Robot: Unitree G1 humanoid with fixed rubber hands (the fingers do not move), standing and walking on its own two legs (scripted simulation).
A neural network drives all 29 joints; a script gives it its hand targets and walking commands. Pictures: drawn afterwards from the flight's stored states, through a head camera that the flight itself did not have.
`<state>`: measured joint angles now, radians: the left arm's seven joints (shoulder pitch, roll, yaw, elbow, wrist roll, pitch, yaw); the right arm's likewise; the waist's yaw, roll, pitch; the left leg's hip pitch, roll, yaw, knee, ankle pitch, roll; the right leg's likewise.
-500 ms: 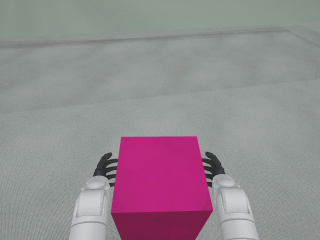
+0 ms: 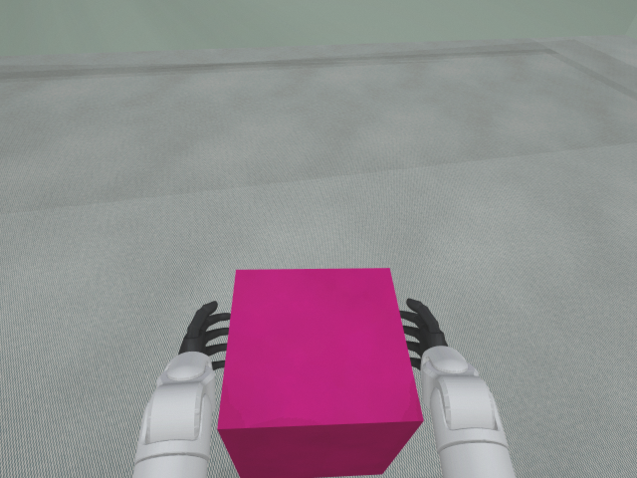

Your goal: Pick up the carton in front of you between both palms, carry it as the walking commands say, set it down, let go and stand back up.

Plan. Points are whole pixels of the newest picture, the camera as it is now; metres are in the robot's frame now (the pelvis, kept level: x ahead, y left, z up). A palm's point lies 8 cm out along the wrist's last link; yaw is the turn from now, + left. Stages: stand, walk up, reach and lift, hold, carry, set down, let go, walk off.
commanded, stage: hold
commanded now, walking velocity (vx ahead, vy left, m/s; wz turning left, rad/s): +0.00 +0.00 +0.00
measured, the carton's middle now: (313, 378) +0.29 +0.00 -0.05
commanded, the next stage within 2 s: set down in 0.12 s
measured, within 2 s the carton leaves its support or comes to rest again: neither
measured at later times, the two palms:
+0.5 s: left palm (230, 333) +0.33 +0.12 +0.00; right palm (443, 360) +0.29 -0.17 +0.00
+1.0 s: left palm (244, 367) +0.39 +0.13 -0.22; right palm (401, 381) +0.36 -0.17 -0.21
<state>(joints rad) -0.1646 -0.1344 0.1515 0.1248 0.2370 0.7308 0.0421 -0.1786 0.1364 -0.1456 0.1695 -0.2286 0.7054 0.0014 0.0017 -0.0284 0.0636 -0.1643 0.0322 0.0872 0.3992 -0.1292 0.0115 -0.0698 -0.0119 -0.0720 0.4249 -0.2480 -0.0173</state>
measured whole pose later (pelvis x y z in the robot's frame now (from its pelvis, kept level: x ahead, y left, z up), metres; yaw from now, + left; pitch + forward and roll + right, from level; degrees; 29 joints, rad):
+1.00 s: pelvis -0.03 +0.00 -0.14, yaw -7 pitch +35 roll -1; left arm -0.68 -0.03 0.36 0.62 0.17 0.18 0.03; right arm -0.66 0.12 -0.36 0.58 -0.15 0.17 -0.09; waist 0.02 -0.03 -0.14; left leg -1.48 -0.02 -0.03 1.24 -0.38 0.00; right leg -1.41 0.06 0.01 1.28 -0.48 -0.01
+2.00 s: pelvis -0.07 +0.02 -0.37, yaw -11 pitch +41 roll -3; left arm -1.37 0.25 0.31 0.85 0.07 0.27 0.07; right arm -1.34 -0.11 -0.32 0.82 -0.01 0.24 -0.18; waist 0.07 -0.05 0.25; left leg -2.26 -0.02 -0.02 2.04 -0.50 0.02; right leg -2.17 0.09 -0.02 2.08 -0.64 0.03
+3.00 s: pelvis -0.09 +0.02 -0.42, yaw -11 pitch +31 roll -1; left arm -1.52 0.37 0.35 1.06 0.05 0.21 -0.09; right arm -1.52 -0.19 -0.32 1.00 -0.03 0.19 -0.05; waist 0.08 -0.05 0.50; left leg -2.23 0.02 0.00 2.22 -0.52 0.02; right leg -2.17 0.14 -0.01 2.27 -0.64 0.03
